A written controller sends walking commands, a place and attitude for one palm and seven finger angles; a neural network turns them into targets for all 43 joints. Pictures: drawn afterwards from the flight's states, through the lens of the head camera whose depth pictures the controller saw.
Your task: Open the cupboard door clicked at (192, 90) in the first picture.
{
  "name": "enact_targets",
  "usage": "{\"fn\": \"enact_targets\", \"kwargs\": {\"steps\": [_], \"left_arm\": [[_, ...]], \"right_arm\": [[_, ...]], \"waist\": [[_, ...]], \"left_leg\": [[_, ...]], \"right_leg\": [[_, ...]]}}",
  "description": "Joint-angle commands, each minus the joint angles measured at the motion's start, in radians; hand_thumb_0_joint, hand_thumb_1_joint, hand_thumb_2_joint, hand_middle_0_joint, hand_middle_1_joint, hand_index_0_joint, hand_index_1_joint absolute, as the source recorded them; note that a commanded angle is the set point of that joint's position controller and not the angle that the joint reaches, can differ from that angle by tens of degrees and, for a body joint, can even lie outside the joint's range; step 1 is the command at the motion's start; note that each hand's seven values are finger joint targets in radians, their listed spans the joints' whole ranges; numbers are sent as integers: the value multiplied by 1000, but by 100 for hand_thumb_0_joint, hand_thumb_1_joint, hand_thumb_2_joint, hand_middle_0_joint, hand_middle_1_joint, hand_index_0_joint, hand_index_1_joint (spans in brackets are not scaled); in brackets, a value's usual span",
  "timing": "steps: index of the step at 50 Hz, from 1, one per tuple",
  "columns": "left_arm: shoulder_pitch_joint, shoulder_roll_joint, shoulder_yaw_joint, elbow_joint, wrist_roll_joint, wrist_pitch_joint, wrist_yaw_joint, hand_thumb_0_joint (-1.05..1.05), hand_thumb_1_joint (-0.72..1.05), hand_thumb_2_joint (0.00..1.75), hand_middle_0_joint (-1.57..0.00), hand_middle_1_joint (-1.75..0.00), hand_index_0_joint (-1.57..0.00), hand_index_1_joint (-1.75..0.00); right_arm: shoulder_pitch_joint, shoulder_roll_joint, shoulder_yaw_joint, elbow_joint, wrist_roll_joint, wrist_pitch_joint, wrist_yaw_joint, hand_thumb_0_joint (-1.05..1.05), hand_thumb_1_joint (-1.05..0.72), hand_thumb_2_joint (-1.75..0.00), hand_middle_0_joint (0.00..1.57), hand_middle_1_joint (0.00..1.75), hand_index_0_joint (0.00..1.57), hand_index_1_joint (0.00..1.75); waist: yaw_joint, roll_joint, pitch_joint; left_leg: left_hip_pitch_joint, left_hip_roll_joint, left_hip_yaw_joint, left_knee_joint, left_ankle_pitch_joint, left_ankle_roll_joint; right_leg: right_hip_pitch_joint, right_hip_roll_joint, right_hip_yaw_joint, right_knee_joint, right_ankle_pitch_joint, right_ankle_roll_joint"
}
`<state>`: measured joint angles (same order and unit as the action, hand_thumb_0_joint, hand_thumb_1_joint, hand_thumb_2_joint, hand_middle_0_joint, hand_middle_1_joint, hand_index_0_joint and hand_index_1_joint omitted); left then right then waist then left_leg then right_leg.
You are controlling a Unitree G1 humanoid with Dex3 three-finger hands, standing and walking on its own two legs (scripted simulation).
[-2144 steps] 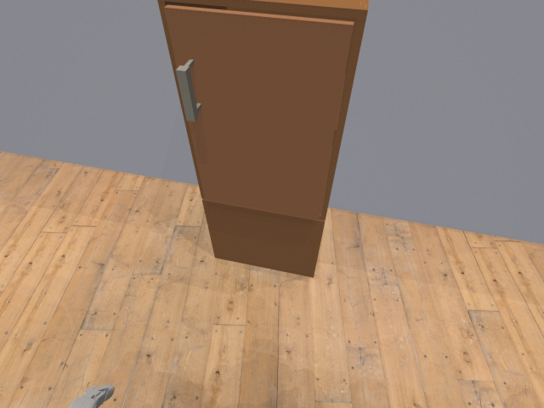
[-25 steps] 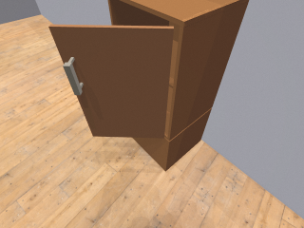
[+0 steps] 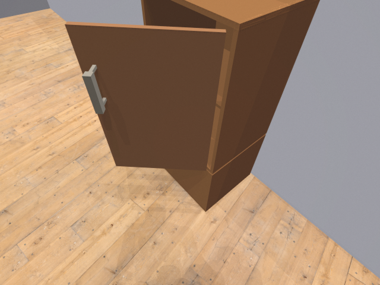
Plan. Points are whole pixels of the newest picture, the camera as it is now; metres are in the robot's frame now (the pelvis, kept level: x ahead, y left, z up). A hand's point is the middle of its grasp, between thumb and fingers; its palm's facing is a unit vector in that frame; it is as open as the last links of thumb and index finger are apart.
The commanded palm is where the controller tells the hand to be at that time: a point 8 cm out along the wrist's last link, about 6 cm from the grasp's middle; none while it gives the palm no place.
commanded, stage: shuffle to correct the standing spot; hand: left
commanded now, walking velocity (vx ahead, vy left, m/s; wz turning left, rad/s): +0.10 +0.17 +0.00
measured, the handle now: (97, 89) +0.59 +0.32 +0.07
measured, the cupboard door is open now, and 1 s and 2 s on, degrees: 47 47 47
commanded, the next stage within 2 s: come to a stop and stand still in 0.60 s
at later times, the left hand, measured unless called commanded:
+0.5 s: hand out of the picture +0.11 +0.21 -0.16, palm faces +0.08 -0.96 -0.26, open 7.3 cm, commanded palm none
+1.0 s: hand out of the picture +0.08 +0.31 -0.18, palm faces +0.06 -0.98 -0.20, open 7.4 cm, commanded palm none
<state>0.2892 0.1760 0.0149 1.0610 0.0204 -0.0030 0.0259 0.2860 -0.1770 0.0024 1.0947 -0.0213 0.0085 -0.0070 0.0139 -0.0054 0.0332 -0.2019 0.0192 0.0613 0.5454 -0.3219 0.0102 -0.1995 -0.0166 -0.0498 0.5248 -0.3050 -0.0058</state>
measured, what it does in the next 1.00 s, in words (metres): steps to the left: right foot, then left foot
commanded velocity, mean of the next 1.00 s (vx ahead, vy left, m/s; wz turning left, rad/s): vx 0.03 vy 0.05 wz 0.00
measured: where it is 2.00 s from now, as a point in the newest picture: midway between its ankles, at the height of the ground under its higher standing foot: outside the picture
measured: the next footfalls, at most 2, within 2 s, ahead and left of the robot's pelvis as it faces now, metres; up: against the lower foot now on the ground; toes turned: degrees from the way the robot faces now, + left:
right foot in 0.38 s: +0.08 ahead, -0.06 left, +0.00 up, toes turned -9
left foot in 0.78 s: +0.16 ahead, +0.22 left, +0.00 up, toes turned +6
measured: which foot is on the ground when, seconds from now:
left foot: down 0.00-0.38, up 0.40-0.76, down 0.78-1.00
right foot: down 0.00-0.10, up 0.12-0.36, down 0.38-0.78, up 0.80-1.00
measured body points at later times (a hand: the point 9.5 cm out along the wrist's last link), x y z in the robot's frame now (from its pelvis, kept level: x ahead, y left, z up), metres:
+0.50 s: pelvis +0.05 +0.03 +0.00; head +0.07 +0.01 +0.45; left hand +0.10 +0.26 -0.14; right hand +0.05 -0.19 -0.17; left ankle +0.00 +0.14 -0.66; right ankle +0.04 -0.06 -0.73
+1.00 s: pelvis +0.07 +0.12 +0.00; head +0.10 +0.15 +0.45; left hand +0.08 +0.36 -0.16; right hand +0.16 -0.10 -0.13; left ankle +0.12 +0.22 -0.73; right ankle +0.03 -0.01 -0.67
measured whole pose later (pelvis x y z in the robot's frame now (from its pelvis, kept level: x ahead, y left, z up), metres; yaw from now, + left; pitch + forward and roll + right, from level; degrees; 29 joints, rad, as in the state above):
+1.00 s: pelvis +0.07 +0.12 +0.00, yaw +0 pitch +0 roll +0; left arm 0.28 0.22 0.06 1.02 0.03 0.05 0.02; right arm 0.17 -0.13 -0.01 0.97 -0.02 -0.01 -0.03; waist 0.02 -0.07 0.05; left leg -0.29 0.03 0.12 0.47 -0.18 0.04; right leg -0.41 -0.02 -0.01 1.02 -0.44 0.02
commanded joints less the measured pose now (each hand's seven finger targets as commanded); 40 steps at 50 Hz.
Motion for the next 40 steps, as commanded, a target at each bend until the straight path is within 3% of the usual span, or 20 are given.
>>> {"fn": "enact_targets", "kwargs": {"steps": [1,3,5,6,8,11,14,16,17,18,19,20,23,27,34,36,37,38,39,40], "left_arm": [[26,178,50,-57,4,-8,11,0,90,90,-20,-30,-20,-30],[9,141,47,-71,4,1,8,0,90,90,-20,-30,-20,-30],[-25,75,32,-92,9,8,6,0,90,90,-20,-30,-20,-30],[-53,74,29,-107,13,8,7,0,90,90,-20,-30,-20,-30],[-66,68,32,-105,7,4,3,0,90,90,-20,-30,-20,-30],[-57,33,28,-101,4,3,-5,0,90,90,-20,-30,-20,-30],[-37,25,30,-100,3,3,-3,0,90,90,-20,-30,-20,-30],[29,36,35,-85,5,-8,1,0,90,90,-20,-30,-20,-30],[95,61,42,-68,7,-17,6,0,90,90,-20,-30,-20,-30],[172,140,58,-49,15,-28,17,0,90,90,-20,-30,-20,-30],[225,213,77,-42,9,-29,21,0,90,90,-20,-30,-20,-30],[214,203,72,-45,2,-29,25,0,90,90,-20,-30,-20,-30],[65,146,62,-85,6,-30,30,0,90,90,-20,-30,-20,-30],[18,161,71,-110,10,-33,17,0,90,90,-20,-30,-20,-30],[47,234,95,-106,18,-13,9,0,90,90,-20,-30,-20,-30],[32,228,93,-111,19,-2,11,0,90,90,-20,-30,-20,-30],[25,202,85,-107,16,6,11,0,90,90,-20,-30,-20,-30],[58,139,71,-112,9,14,9,0,90,90,-20,-30,-20,-30],[80,69,52,-123,-1,25,10,0,90,90,-20,-30,-20,-30],[76,77,49,-123,-1,32,19,0,90,90,-20,-30,-20,-30]], "right_arm": [[64,-67,-19,-53,1,-18,-4,0,-90,-90,20,30,20,30],[112,-100,-22,-43,0,-27,-4,0,-90,-90,20,30,20,30],[167,-153,-35,-41,-5,-27,-15,0,-90,-90,20,30,20,30],[181,-138,-33,-41,-3,-27,-20,0,-90,-90,20,30,20,30],[162,-123,-27,-57,-7,-32,-24,0,-90,-90,20,30,20,30],[113,-121,-28,-78,-11,-34,-25,0,-90,-90,20,30,20,30],[112,-124,-30,-79,-6,-34,-25,0,-90,-90,20,30,20,30],[96,-127,-32,-81,3,-33,-23,0,-90,-90,20,30,20,30],[84,-122,-36,-89,9,-35,-19,0,-90,-90,20,30,20,30],[88,-85,-33,-102,19,-37,-13,0,-90,-90,20,30,20,30],[51,-71,-37,-135,9,-34,-10,0,-90,-90,20,30,20,30],[46,-94,-46,-134,0,-19,-17,0,-90,-90,20,30,20,30],[8,-66,-49,-118,-4,9,7,0,-90,-90,20,30,20,30],[8,-31,-48,-125,0,26,26,0,-90,-90,20,30,20,30],[-110,-51,-49,-193,13,10,27,0,-90,-90,20,30,20,30],[-47,-57,-54,-178,13,-1,22,0,-90,-90,20,30,20,30],[13,-76,-55,-158,11,-9,16,0,-90,-90,20,30,20,30],[76,-149,-70,-145,4,-21,8,0,-90,-90,20,30,20,30],[101,-228,-83,-152,1,-21,-2,0,-90,-90,20,30,20,30],[90,-234,-76,-161,-2,-10,-10,0,-90,-90,20,30,20,30]], "waist": [[-9,-104,60],[-22,48,51],[-40,256,60],[-49,254,77],[-39,159,47],[-15,94,13],[-2,123,-8],[40,68,-40],[72,9,-58],[94,-184,-103],[105,-310,-80],[85,-169,-54],[29,-155,51],[-3,-149,29],[42,-194,-1],[6,-195,-25],[-21,-126,-55],[-39,79,-128],[-39,303,-146],[-48,218,-135]], "left_leg": [[-50,14,-2,-65,6,-2],[17,74,-81,-141,135,32],[102,227,-277,-266,257,146],[136,253,-298,-272,360,196],[147,257,-277,-227,509,233],[126,212,-173,-200,618,218],[82,188,-146,-173,619,202],[43,168,-118,-108,571,164],[-32,133,-78,-34,463,120],[-213,46,-6,148,195,62],[-380,-56,26,391,-261,6],[-392,-10,-72,516,-293,-10],[-408,38,-82,624,-132,-28],[-326,36,-16,514,4,-54],[-203,1,50,166,9,-61],[-52,-11,73,8,85,-56],[62,-3,66,-91,179,-49],[191,132,-54,-124,376,-12],[168,338,-322,-206,601,93],[64,381,-338,-236,559,169]], "right_leg": [[-57,-226,225,-174,2,-121],[-107,-122,101,-27,-20,-73],[-269,2,-59,238,-230,-21],[-339,-9,-37,352,-297,-23],[-356,-46,-15,444,-288,-33],[-262,-43,-51,362,-228,-29],[-151,-27,-71,224,-124,-24],[-17,-31,-71,42,31,-25],[118,-81,-33,-49,136,-33],[298,-290,222,-108,264,-98],[332,-516,492,-197,561,-230],[263,-543,455,-200,609,-287],[56,-407,254,-227,460,-217],[-50,-309,85,-241,370,-152],[-8,-315,80,-143,396,-132],[-63,-289,58,-57,353,-100],[-99,-233,18,28,271,-69],[-166,-142,-45,184,27,-20],[-274,-40,-55,369,-355,28],[-232,-44,41,476,-359,5]]}}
